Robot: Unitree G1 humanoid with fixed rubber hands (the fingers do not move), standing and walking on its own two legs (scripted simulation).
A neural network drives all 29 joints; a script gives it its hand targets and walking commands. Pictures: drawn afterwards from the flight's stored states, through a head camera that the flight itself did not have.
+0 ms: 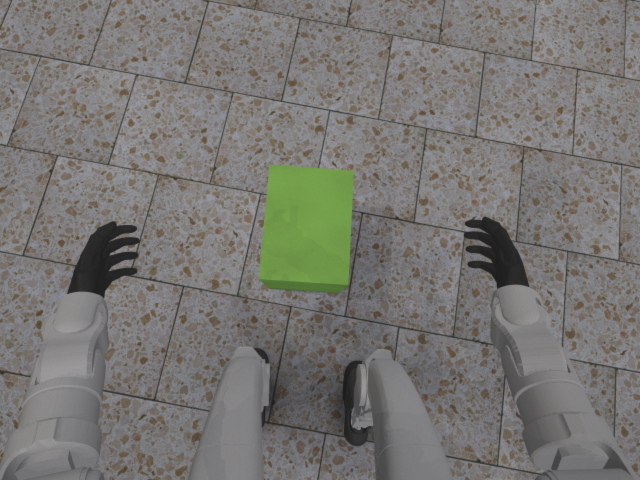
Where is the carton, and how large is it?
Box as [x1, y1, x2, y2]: [259, 165, 353, 292]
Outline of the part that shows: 269,165 259,279 269,288 339,292 347,285 348,282 353,171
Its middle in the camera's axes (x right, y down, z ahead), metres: -0.03 -0.02 +0.98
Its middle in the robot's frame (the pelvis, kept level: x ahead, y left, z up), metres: +0.49 +0.03 -0.57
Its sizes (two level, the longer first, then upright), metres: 0.260 0.192 0.249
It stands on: the floor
